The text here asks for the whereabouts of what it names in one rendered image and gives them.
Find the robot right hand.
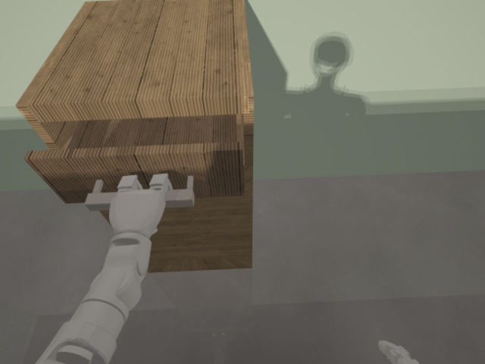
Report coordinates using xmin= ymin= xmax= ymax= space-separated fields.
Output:
xmin=378 ymin=340 xmax=419 ymax=364

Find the left robot forearm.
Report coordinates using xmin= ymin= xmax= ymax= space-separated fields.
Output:
xmin=35 ymin=233 xmax=152 ymax=364

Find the robot left hand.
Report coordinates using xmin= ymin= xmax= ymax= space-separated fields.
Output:
xmin=109 ymin=174 xmax=173 ymax=239

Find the cabinet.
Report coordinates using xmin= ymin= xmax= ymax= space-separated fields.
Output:
xmin=15 ymin=0 xmax=254 ymax=273

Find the handle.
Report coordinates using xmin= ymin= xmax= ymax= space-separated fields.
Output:
xmin=84 ymin=176 xmax=195 ymax=211

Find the drawer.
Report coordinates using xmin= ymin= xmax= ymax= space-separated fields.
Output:
xmin=24 ymin=114 xmax=244 ymax=203

